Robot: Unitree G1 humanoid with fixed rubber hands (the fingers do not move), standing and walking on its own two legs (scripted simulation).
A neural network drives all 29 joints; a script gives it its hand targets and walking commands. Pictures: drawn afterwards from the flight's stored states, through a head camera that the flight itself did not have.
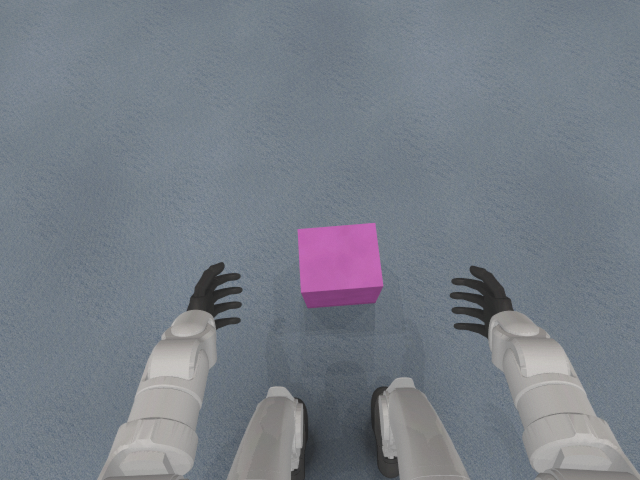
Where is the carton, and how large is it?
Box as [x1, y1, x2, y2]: [298, 223, 382, 307]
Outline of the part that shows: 374,223 298,229 301,293 307,307 375,302 382,287 382,279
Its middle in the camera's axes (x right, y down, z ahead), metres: +0.05 +0.08 +1.03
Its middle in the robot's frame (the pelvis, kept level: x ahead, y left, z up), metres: +0.52 -0.01 -0.59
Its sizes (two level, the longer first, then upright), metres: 0.192 0.159 0.213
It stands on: the floor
